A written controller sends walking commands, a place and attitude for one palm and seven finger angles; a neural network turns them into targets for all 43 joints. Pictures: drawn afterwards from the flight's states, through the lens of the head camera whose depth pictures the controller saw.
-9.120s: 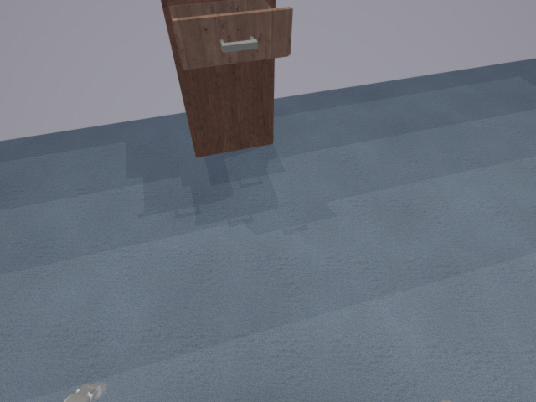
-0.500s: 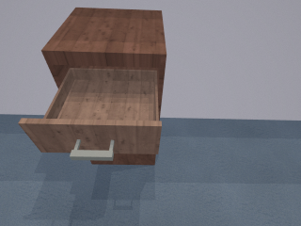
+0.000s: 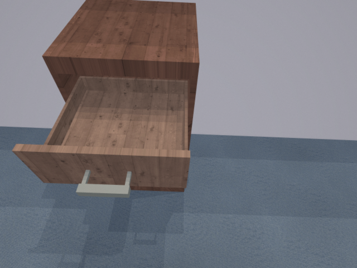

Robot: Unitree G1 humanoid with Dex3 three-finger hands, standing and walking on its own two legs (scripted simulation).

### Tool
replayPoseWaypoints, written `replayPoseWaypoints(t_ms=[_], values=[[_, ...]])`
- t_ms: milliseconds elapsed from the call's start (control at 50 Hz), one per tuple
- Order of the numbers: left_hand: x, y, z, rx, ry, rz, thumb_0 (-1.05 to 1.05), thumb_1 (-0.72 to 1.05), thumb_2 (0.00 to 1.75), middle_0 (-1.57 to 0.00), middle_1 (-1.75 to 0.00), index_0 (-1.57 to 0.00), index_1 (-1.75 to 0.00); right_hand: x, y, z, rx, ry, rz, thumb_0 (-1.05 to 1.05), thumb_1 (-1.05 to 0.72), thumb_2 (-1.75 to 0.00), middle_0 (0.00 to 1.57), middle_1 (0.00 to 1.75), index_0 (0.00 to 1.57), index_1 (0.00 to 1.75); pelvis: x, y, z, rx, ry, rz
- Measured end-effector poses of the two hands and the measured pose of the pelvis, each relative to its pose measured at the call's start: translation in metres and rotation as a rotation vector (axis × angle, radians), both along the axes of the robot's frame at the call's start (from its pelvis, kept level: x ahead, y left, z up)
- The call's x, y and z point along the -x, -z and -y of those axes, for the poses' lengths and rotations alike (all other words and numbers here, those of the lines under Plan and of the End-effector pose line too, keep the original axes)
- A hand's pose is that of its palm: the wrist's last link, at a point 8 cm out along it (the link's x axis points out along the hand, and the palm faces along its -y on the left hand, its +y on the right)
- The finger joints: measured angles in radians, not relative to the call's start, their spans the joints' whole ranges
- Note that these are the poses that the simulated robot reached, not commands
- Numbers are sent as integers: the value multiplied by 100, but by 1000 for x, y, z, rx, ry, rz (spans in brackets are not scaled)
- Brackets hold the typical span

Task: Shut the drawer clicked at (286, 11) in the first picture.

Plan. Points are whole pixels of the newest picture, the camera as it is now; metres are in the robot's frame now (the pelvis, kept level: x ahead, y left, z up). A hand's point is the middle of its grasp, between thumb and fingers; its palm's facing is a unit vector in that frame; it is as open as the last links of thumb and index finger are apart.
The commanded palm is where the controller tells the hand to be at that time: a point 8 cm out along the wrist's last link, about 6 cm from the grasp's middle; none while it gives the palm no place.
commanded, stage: come to a stop and stand still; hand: left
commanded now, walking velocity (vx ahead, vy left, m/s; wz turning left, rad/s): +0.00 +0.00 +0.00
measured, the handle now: (106, 182) +0.31 +0.20 -0.02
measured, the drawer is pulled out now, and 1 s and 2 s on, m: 0.29 0.29 0.29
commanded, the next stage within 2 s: look again from close up in 0.56 s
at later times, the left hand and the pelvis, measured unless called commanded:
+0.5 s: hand out of the picture -0.03 +0.23 -0.17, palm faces +0.00 -0.97 -0.23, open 7.4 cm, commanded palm none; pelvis -0.04 +0.05 +0.00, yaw +0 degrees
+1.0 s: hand out of the picture -0.02 +0.19 -0.17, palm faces +0.01 -0.98 -0.18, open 7.3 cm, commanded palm none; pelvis -0.02 +0.03 +0.00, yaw -1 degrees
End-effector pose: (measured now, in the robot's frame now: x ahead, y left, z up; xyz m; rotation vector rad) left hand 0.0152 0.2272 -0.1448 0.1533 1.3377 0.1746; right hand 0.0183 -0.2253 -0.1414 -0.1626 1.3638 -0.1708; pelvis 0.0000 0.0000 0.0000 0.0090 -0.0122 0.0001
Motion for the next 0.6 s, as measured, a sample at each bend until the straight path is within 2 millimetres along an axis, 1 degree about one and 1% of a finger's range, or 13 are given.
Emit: replayPoseWaypoints(t_ms=[80, 160, 240, 340, 460, 540, 600], values=[[-1, -4, -10, -15, 22, 37, 0, 92, 90, -20, -30, -20, -30, -6, -2, -4, -2, -17, 60, 1, -92, -90, 20, 30, 20, 30, 12, 0, -8, 12, 3, -2], [1, -3, -25, -21, 54, 71, 0, 92, 90, -20, -30, -20, -30, -9, -2, -13, -4, -28, 137, 1, -91, -90, 19, 30, 20, 30, 25, 4, -21, 16, 1, 5], [3, -7, -41, -29, 53, 92, 0, 91, 90, -20, -30, -20, -30, -1, -1, -28, -15, -54, 160, 1, -91, -90, 19, 30, 20, 30, 33, 5, -33, 15, -1, 17], [15, -11, -54, -35, 48, 87, 0, 91, 90, -20, -30, -20, -30, 15, 1, -37, -20, -65, 132, 0, -93, -90, 20, 30, 20, 30, 41, 3, -43, 10, 1, 17], [40, -9, -57, -26, 40, 13, 0, 91, 90, -20, -30, -20, -30, 37, 2, -43, -32, -57, 64, 1, -92, -90, 20, 30, 20, 30, 42, 1, -47, 3, 6, 5], [55, -7, -52, -9, 29, -45, 0, 91, 90, -20, -30, -20, -30, 49, 3, -46, -37, -45, 18, 1, -91, -90, 20, 30, 20, 30, 40, 0, -48, 2, 7, 1], [63, -5, -45, 6, 20, -80, 0, 91, 90, -20, -30, -20, -30, 55, 3, -47, -40, -36, -12, 1, -91, -90, 20, 30, 20, 30, 36, -1, -47, 3, 7, 0]])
